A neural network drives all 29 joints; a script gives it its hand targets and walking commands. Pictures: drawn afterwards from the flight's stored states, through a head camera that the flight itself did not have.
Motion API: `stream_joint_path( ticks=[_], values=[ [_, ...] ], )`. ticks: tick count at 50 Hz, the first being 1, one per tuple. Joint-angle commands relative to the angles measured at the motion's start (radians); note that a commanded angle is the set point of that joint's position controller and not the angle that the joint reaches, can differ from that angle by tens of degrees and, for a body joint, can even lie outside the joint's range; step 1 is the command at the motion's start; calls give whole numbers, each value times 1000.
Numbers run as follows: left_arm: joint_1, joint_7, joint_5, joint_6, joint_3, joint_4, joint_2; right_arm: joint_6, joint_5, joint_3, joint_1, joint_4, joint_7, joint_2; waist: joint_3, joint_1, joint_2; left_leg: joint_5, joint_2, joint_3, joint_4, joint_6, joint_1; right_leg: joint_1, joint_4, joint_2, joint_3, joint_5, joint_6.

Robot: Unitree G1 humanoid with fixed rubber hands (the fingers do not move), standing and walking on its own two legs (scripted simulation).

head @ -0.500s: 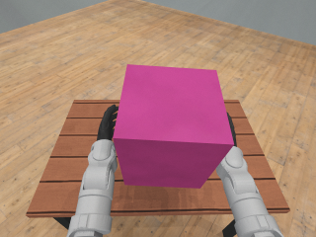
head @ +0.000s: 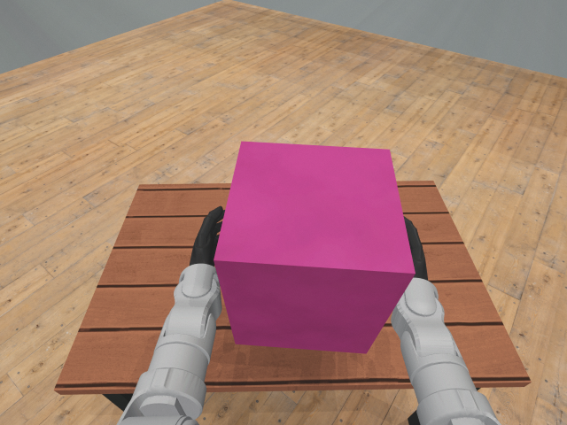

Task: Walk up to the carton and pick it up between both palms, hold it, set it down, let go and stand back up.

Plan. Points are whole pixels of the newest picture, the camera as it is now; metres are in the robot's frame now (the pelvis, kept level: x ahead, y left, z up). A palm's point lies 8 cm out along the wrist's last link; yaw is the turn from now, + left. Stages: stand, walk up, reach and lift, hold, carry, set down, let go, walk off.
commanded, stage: set down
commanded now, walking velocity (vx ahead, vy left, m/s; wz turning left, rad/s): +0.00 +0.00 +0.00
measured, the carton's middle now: (307, 253) +0.37 -0.04 +0.06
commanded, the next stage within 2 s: none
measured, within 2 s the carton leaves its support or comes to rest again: neither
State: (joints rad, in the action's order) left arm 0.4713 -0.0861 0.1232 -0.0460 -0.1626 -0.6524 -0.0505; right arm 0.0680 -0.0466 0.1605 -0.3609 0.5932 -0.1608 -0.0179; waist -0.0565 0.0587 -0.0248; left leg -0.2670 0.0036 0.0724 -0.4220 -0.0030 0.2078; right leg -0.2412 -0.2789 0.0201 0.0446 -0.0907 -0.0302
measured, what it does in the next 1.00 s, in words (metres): stands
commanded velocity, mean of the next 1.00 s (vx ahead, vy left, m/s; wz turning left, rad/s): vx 0.00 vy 0.00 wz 0.00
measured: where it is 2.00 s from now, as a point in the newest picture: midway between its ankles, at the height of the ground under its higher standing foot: outside the picture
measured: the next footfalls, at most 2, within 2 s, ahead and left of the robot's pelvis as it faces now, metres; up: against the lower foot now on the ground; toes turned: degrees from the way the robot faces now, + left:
none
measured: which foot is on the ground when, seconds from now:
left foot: down 0.00-1.00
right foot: down 0.00-1.00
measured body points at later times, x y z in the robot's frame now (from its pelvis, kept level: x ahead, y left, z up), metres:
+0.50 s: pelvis +0.00 +0.00 +0.00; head +0.03 -0.01 +0.45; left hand +0.38 +0.11 +0.01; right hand +0.34 -0.19 +0.01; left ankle -0.03 +0.11 -0.75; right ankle +0.03 -0.14 -0.75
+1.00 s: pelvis +0.00 +0.01 -0.02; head +0.07 -0.01 +0.43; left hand +0.40 +0.11 -0.03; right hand +0.34 -0.19 -0.03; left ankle -0.03 +0.11 -0.75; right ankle +0.03 -0.14 -0.75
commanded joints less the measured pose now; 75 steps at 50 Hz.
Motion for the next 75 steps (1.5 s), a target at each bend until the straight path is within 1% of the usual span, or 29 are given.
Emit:
stream_joint_path(
  ticks=[1, 4, 8, 11, 14, 17, 19, 25, 28, 31, 32, 36, 38, 39, 44, 47, 48, 50, 53, 55, 57, 59, 61, 62, 63, 65, 72, 74, 75],
  values=[
    [717, 119, -1, 158, 473, 181, -722, 107, -41, -505, -794, -248, 184, -692, -573, 4, 16, 397, 25, -39, 71, 76, 75, 456, -80, -51, -1, 358, 21],
    [775, 128, 19, 204, 414, 111, -711, 130, -87, -450, -784, -130, 196, -712, -549, 4, 16, 315, 22, -52, 98, 69, 116, 445, -79, -38, -3, 303, 17],
    [789, 129, 27, 304, 393, 58, -706, 199, -133, -431, -769, -84, 192, -727, -637, 6, -1, 421, 25, -59, 67, 82, 116, 502, -112, -39, -2, 461, 17],
    [808, 134, 38, 356, 372, 33, -700, 228, -153, -406, -735, -14, 194, -736, -644, 20, -10, 446, 23, -64, 63, 87, 99, 478, -114, -43, 0, 451, 18],
    [796, 128, 36, 411, 367, -11, -690, 264, -172, -427, -717, 9, 189, -754, -675, 15, 16, 457, 26, -59, 52, 81, 130, 499, -129, -39, -6, 502, 12],
    [801, 132, 40, 437, 347, -75, -673, 283, -196, -404, -742, 19, 184, -741, -664, 10, 13, 369, 27, -63, 65, 70, 190, 485, -131, -23, -7, 446, 10],
    [817, 130, 19, 459, 366, -94, -683, 297, -201, -391, -756, 30, 182, -738, -667, 31, 17, 392, 23, -58, 47, 80, 173, 452, -130, -29, -4, 447, 14],
    [866, 124, 4, 519, 391, -117, -707, 309, -214, -395, -731, 70, 183, -770, -721, 51, 9, 429, 21, -45, 12, 87, 170, 386, -143, -37, -4, 443, 14],
    [857, 134, 9, 540, 358, -175, -684, 313, -225, -396, -730, 90, 180, -774, -739, 44, 32, 369, 26, -48, 9, 71, 220, 397, -163, -33, -11, 437, 2],
    [888, 126, -5, 563, 370, -192, -694, 317, -218, -385, -735, 137, 187, -772, -726, 42, -20, 392, 18, -40, -6, 88, 199, 337, -164, -37, -1, 393, 18],
    [917, 126, -19, 573, 383, -187, -699, 321, -221, -381, -754, 121, 183, -778, -751, 56, -9, 386, 20, -37, -15, 89, 212, 323, -166, -36, 1, 394, 18],
    [905, 127, -11, 591, 376, -218, -701, 319, -216, -376, -717, 176, 180, -782, -757, 60, -53, 425, 19, -29, -28, 100, 205, 291, -173, -38, 1, 392, 24],
    [926, 130, -25, 611, 381, -220, -714, 325, -220, -389, -720, 179, 176, -805, -801, 74, -39, 451, 22, -29, -45, 100, 202, 301, -184, -40, -4, 433, 20],
    [924, 129, -16, 618, 376, -226, -702, 324, -210, -399, -716, 185, 178, -810, -796, 60, -55, 445, 24, -29, -49, 98, 206, 293, -189, -39, -4, 420, 20],
    [942, 130, -44, 630, 383, -287, -697, 321, -206, -412, -762, 161, 175, -826, -786, 58, -39, 368, 22, -21, -73, 84, 281, 247, -220, -35, -13, 360, 20],
    [944, 127, -62, 656, 410, -283, -718, 323, -205, -446, -743, 152, 169, -849, -863, 64, -44, 407, 26, -11, -114, 85, 291, 219, -257, -43, -14, 406, 18],
    [941, 121, -77, 669, 434, -250, -728, 329, -186, -472, -746, 126, 173, -850, -915, 58, -63, 474, 21, -2, -140, 94, 264, 222, -277, -50, -9, 461, 21],
    [947, 125, -84, 662, 449, -268, -720, 317, -175, -470, -728, 143, 167, -834, -881, 91, -89, 513, 23, 5, -162, 109, 244, 181, -281, -55, -14, 458, 24],
    [952, 121, -115, 667, 479, -230, -725, 305, -142, -513, -730, 103, 166, -848, -925, 82, -70, 555, 24, 12, -192, 110, 246, 161, -291, -65, -12, 446, 20],
    [958, 117, -138, 670, 519, -226, -741, 293, -124, -534, -721, 96, 165, -845, -919, 108, -73, 551, 25, 27, -208, 115, 261, 154, -307, -70, -20, 446, 21],
    [965, 103, -162, 672, 571, -192, -778, 285, -106, -556, -743, 44, 170, -841, -951, 108, -88, 536, 22, 43, -213, 128, 244, 89, -310, -78, -11, 391, 29],
    [911, 105, -175, 664, 600, -214, -790, 278, -89, -581, -728, -3, 162, -831, -944, 125, -84, 569, 23, 53, -254, 129, 255, 64, -330, -83, -16, 431, 33],
    [917, 102, -175, 670, 601, -164, -783, 269, -65, -613, -719, -27, 162, -843, -967, 111, -86, 603, 30, 55, -283, 126, 287, 90, -358, -86, -24, 476, 28],
    [916, 102, -172, 665, 612, -164, -789, 256, -65, -613, -709, -20, 163, -837, -945, 129, -68, 572, 28, 57, -272, 122, 299, 94, -361, -88, -26, 459, 25],
    [918, 97, -187, 662, 623, -134, -795, 254, -48, -623, -725, -52, 167, -828, -973, 118, -70, 567, 29, 60, -272, 123, 301, 82, -364, -89, -24, 441, 26],
    [921, 94, -191, 655, 637, -108, -777, 228, -40, -632, -686, -52, 165, -829, -966, 131, -67, 552, 32, 65, -284, 124, 293, 63, -370, -87, -24, 428, 22],
    [943, 95, -202, 610, 635, -77, -762, 171, -10, -643, -724, -133, 162, -835, -939, 116, -74, 397, 43, 66, -281, 104, 380, 43, -408, -71, -37, 354, 22],
    [966, 89, -218, 621, 645, -42, -748, 163, 1, -653, -707, -141, 163, -837, -988, 127, -83, 454, 45, 66, -309, 106, 370, 52, -427, -72, -44, 416, 23],
    [962, 92, -201, 611, 611, -80, -724, 152, -1, -643, -703, -113, 162, -840, -936, 122, -83, 432, 50, 59, -311, 98, 399, 70, -427, -66, -53, 399, 26]
  ],
)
